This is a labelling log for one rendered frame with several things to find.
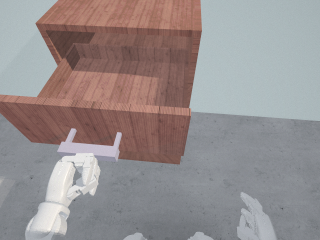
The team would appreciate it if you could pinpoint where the drawer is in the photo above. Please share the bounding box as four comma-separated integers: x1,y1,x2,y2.
0,43,191,156

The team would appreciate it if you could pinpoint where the left robot forearm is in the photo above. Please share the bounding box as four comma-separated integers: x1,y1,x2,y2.
25,201,70,240

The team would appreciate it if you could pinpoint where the robot left hand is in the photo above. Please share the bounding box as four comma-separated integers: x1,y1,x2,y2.
45,153,101,207

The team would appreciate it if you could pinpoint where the robot right hand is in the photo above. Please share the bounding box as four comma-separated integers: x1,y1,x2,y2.
237,192,278,240

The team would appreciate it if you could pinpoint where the right robot shin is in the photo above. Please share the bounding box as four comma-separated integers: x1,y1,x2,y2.
194,232,204,236

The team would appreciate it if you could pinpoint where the handle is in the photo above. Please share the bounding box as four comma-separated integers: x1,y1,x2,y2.
57,128,122,162

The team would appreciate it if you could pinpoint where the cabinet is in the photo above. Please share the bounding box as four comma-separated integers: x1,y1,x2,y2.
35,0,202,165

